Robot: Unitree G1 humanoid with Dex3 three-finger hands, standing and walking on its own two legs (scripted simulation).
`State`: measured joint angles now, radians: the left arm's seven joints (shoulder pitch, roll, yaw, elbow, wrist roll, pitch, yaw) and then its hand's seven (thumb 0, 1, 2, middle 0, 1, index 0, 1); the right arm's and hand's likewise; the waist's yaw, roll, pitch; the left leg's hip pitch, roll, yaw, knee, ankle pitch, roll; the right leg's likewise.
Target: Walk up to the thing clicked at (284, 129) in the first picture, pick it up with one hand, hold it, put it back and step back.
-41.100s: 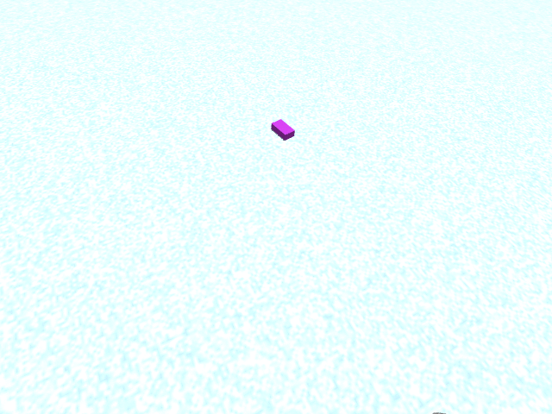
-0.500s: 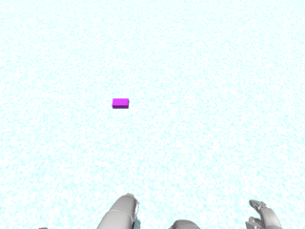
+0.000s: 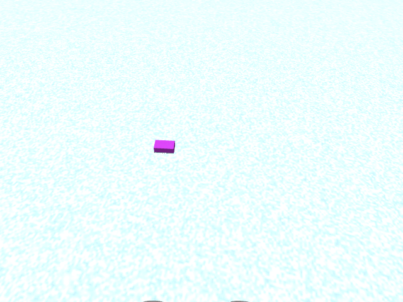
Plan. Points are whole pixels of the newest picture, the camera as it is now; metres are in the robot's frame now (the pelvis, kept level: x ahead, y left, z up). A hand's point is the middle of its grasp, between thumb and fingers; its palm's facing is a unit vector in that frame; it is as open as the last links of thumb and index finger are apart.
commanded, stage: step back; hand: left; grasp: from above
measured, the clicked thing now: (164, 146) +1.10 +0.22 -0.74
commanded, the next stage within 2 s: stand in 0.60 s
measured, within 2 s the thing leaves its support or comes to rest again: neither
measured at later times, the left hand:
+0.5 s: hand out of the picture +0.12 +0.29 -0.15, palm faces +0.00 -0.93 -0.37, open 7.4 cm
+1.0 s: hand out of the picture +0.13 +0.28 -0.14, palm faces -0.04 -0.94 -0.33, open 7.4 cm
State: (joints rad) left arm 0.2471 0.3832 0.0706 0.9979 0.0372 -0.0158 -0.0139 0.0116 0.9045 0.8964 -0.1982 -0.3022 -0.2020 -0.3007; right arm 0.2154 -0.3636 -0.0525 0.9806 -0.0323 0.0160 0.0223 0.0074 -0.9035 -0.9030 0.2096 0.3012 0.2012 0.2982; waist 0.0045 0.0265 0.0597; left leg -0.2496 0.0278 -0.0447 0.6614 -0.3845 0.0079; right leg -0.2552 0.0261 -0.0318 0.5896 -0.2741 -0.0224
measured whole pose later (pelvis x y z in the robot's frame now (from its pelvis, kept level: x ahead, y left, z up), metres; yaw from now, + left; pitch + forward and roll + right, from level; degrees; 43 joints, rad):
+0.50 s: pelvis +0.05 +0.03 +0.01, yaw +0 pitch -2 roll +0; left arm 0.15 0.38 0.03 1.04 0.01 -0.02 0.00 0.01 0.90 0.90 -0.20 -0.30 -0.20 -0.30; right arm 0.08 -0.33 -0.03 1.04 -0.01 -0.01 0.01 0.01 -0.91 -0.90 0.21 0.30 0.20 0.30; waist 0.02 -0.01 0.07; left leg -0.25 0.04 0.02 0.57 -0.28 -0.01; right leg -0.19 -0.01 0.01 0.55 -0.33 0.02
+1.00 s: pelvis +0.04 +0.03 +0.02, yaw +0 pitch -3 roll +0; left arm 0.07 0.35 0.00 1.13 0.01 -0.01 -0.01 0.01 0.90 0.90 -0.20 -0.30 -0.20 -0.30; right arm 0.06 -0.35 -0.02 1.15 0.00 -0.01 0.01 0.01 -0.91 -0.90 0.21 0.30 0.20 0.30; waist -0.01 -0.01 0.07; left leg -0.14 0.02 0.02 0.34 -0.16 -0.01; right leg -0.08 -0.02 0.01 0.33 -0.20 0.03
